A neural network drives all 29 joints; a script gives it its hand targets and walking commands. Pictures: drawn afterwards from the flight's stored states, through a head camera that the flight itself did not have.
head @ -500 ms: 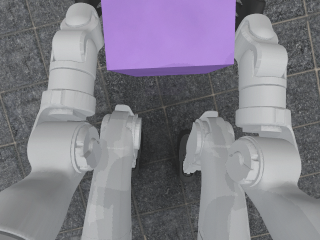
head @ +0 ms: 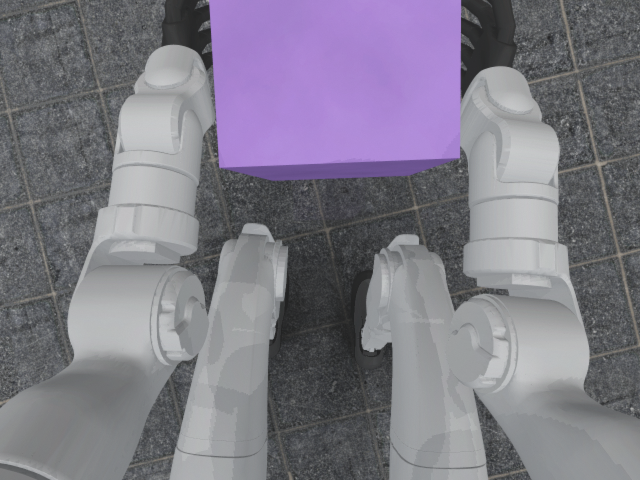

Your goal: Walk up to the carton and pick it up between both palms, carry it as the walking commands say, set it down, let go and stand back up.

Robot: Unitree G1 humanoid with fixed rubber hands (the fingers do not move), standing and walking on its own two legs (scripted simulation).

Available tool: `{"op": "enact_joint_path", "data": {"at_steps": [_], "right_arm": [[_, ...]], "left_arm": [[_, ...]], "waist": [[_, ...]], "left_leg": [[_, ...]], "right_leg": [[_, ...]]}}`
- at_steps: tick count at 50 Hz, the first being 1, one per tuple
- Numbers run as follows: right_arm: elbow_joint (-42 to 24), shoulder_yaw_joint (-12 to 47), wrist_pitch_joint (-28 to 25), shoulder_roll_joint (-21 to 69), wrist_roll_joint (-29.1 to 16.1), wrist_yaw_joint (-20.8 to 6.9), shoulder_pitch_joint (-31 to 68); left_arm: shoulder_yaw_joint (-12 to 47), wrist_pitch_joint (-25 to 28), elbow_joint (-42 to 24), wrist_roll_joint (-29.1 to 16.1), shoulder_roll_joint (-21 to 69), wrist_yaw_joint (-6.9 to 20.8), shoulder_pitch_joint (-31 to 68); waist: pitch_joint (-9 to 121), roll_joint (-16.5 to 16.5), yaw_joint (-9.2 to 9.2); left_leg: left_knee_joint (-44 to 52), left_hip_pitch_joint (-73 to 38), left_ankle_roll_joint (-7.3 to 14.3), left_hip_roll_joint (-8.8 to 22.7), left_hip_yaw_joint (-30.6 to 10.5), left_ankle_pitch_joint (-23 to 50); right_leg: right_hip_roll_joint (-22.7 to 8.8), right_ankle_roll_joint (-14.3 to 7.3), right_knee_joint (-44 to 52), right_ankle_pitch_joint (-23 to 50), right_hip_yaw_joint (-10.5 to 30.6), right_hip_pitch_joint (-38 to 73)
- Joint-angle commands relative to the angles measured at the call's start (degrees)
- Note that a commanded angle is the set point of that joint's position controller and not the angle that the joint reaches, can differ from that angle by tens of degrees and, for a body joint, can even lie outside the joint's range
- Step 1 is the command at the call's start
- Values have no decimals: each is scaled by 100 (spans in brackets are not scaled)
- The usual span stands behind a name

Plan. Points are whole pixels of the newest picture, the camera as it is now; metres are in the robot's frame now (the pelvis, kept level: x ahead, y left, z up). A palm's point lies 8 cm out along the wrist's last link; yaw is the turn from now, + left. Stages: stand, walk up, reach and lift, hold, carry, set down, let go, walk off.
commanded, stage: reach and lift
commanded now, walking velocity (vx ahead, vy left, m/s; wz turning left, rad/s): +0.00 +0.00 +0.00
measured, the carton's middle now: (336, 78) +0.53 +0.02 -0.12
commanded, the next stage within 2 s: none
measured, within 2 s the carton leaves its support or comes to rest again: neither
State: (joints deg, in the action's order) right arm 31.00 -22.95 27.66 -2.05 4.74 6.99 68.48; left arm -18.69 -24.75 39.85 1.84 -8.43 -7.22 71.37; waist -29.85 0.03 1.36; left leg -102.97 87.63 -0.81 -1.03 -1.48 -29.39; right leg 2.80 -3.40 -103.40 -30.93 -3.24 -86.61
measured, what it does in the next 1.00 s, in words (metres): rises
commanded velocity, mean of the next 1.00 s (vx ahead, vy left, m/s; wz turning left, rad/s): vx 0.00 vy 0.00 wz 0.00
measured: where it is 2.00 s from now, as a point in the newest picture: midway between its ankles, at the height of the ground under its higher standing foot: (318, 331)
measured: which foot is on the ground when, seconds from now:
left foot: down 0.00-1.00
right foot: down 0.00-1.00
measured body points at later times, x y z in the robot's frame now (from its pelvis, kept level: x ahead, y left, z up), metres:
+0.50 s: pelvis +0.01 +0.00 +0.06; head +0.27 +0.01 +0.42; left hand +0.51 +0.17 +0.00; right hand +0.51 -0.13 +0.01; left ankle +0.15 +0.12 -0.47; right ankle +0.14 -0.09 -0.47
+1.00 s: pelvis +0.06 +0.00 +0.13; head +0.19 +0.00 +0.56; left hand +0.48 +0.18 +0.12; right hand +0.49 -0.12 +0.13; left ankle +0.15 +0.12 -0.47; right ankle +0.14 -0.09 -0.47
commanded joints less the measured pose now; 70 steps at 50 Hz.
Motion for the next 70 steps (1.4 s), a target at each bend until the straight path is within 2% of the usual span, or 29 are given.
{"op": "enact_joint_path", "data": {"at_steps": [1, 5, 6, 8, 10, 14, 15, 17, 19, 21, 23, 29, 31, 32, 35, 36, 37, 43, 47, 49, 50, 51, 56, 57, 58, 62, 64, 65, 70], "right_arm": [[-923, 4056, -177, 5837, -931, -1415, 4383], [-1036, 4116, -126, 5670, -978, -1397, 4582], [-1035, 4048, -130, 5693, -952, -1371, 4600], [-791, 4079, -72, 5765, -917, -1394, 4381], [81, 3502, 0, 5693, -588, -1414, 3944], [9, 3549, -36, 5909, -578, -1467, 4009], [-323, 3732, -104, 5929, -728, -1479, 4166], [50, 3438, -130, 5785, -438, -1528, 3856], [-200, 3750, -173, 6197, -611, -1546, 3737], [-334, 3950, -171, 6247, -755, -1559, 3701], [-436, 4018, -163, 6163, -809, -1530, 3554], [-694, 4255, -194, 6202, -878, -1512, 3520], [-691, 4154, -234, 5944, -721, -1487, 3419], [-895, 4296, -217, 5987, -786, -1479, 3580], [14, 3869, -201, 6201, -450, -1530, 2835], [-71, 3873, -266, 6108, -445, -1526, 2924], [-186, 4037, -241, 6315, -501, -1518, 2698], [475, 3569, -300, 6474, -182, -1508, 2339], [879, 3003, -320, 6768, 185, -1491, 1760], [1074, 2640, -291, 6578, 320, -1531, 1395], [1464, 2326, -231, 6613, 638, -1532, 992], [1587, 2098, -222, 6611, 709, -1587, 707], [869, 2744, -422, 7005, 363, -1668, 314], [886, 2756, -428, 6946, 335, -1655, 184], [741, 2940, -481, 6964, 260, -1667, 280], [476, 3223, -611, 6772, 204, -1670, -132], [218, 3664, -620, 7099, -24, -1658, -180], [115, 3850, -615, 7185, -139, -1654, -69], [622, 3331, -378, 6924, 201, -1608, -687]], "left_arm": [[3252, -94, -1514, -974, 7224, 1479, 4072], [3268, -189, -1434, -989, 7208, 1430, 3964], [3317, -174, -1552, -1067, 7269, 1404, 4128], [3162, -190, -1349, -956, 7098, 1413, 3946], [2818, -235, -643, -749, 7228, 1463, 3693], [2737, -190, -656, -739, 7336, 1529, 3761], [2741, -199, -609, -684, 7467, 1554, 3547], [2781, -206, -329, -630, 7624, 1582, 3349], [2934, -115, -718, -678, 7456, 1630, 3364], [3228, -73, -1314, -873, 7620, 1595, 3613], [3144, -111, -1026, -736, 7465, 1577, 3197], [3416, -28, -1422, -884, 7442, 1503, 3264], [3405, -40, -1224, -873, 7611, 1511, 3157], [3368, -56, -1306, -906, 7582, 1516, 2995], [3070, -35, -697, -572, 7609, 1551, 2612], [3098, -7, -680, -608, 7650, 1588, 2708], [3037, -6, -724, -631, 7762, 1612, 2422], [2328, 13, 158, -254, 7665, 1752, 1981], [1863, -12, 714, 167, 7852, 1824, 1361], [1812, -71, 616, 154, 8050, 1859, 1337], [1522, -87, 811, 403, 7774, 1916, 1126], [1571, -104, 798, 403, 7910, 1914, 947], [2138, 82, 144, 336, 8081, 1926, 268], [2257, 73, -1, 202, 8167, 1909, 307], [2183, 113, 44, 251, 8178, 1910, 205], [2612, 297, -370, 145, 8187, 1824, -45], [2929, 318, -552, 45, 8246, 1807, -145], [3011, 304, -624, 75, 8095, 1802, -131], [2814, 93, -243, 202, 7949, 1788, -440]], "waist": [[13807, -312, -106], [13624, -380, -21], [13651, -348, -220], [13316, -175, -19], [12088, -234, -176], [12006, -57, -187], [12380, -257, 47], [11934, -199, -316], [12244, -118, -78], [12765, -260, -150], [12607, -291, 71], [12741, -226, -7], [12536, -209, -244], [12658, -93, -127], [11353, -128, -73], [11225, -164, -218], [11425, -99, -31], [8833, -65, 9], [7361, -152, -103], [7072, -362, -419], [6547, -237, -335], [6546, -340, -479], [7216, -379, -139], [7238, -516, -315], [7321, -411, -113], [7124, -331, -374], [7398, -254, -198], [7369, -246, -26], [6402, -207, -333]], "left_leg": [[1619, -3444, 58, -973, 105, 1681], [1822, -3771, 39, -946, 53, 1593], [1889, -3850, 54, -934, -14, 1454], [1954, -3690, 51, -924, 74, 1278], [2166, -3133, 71, -880, 32, 649], [2372, -3375, 105, -858, -10, 580], [2393, -3573, 92, -888, 34, 756], [2483, -3570, 64, -861, -94, 705], [2479, -3599, 110, -860, -2, 1046], [2586, -4047, 68, -895, -26, 1181], [2665, -3983, 92, -914, -1, 1371], [2976, -4636, 71, -871, -136, 1630], [3089, -4632, 51, -884, -218, 1587], [3141, -4756, 99, -900, -187, 1552], [3332, -4363, 98, -833, -209, 1178], [3388, -4297, 68, -819, -175, 1176], [3384, -4412, 107, -834, -129, 1391], [3843, -3775, 185, -798, -181, 617], [4277, -3796, 226, -784, -271, 582], [4477, -3940, 144, -752, -255, 485], [4583, -3787, 155, -737, -272, 389], [4742, -4110, 154, -709, -293, 533], [5008, -5129, 148, -718, -332, 2111], [5085, -5292, 94, -709, -366, 2089], [5074, -5274, 119, -746, -345, 2186], [5268, -5540, 64, -710, -461, 2768], [5370, -5878, 79, -693, -399, 3034], [5439, -5886, 100, -693, -406, 2920], [5818, -5844, 109, -617, -366, 2382]], "right_leg": [[656, 268, 1886, 1761, 623, 4037], [654, 234, 1990, 1625, 553, 3937], [664, 212, 2053, 1518, 564, 3994], [621, 226, 2216, 1313, 641, 4048], [600, 186, 2368, 738, 618, 3609], [573, 236, 2657, 551, 683, 3904], [537, 228, 2727, 688, 779, 4220], [583, 203, 2659, 782, 508, 3648], [561, 248, 2754, 1250, 644, 4321], [594, 245, 2845, 1275, 684, 4584], [551, 258, 2911, 1468, 802, 4693], [572, 242, 3139, 1837, 787, 5163], [552, 199, 3218, 1731, 749, 4971], [572, 237, 3293, 1669, 735, 5241], [535, 198, 3477, 1326, 754, 4741], [496, 222, 3599, 1353, 809, 4854], [509, 232, 3667, 1576, 912, 5344], [388, 273, 4217, 731, 1071, 4869], [381, 302, 4457, 1001, 926, 4661], [371, 220, 4731, 851, 998, 4789], [360, 238, 4787, 752, 948, 4586], [345, 188, 4898, 996, 887, 4679], [371, 236, 5113, 2611, 928, 5637], [344, 228, 5191, 2678, 959, 5738], [337, 262, 5148, 2711, 962, 5788], [347, 247, 5339, 3326, 999, 5895], [339, 309, 5430, 3670, 1047, 6410], [304, 327, 5498, 3639, 1128, 6523], [308, 313, 5934, 3111, 1086, 6569]]}}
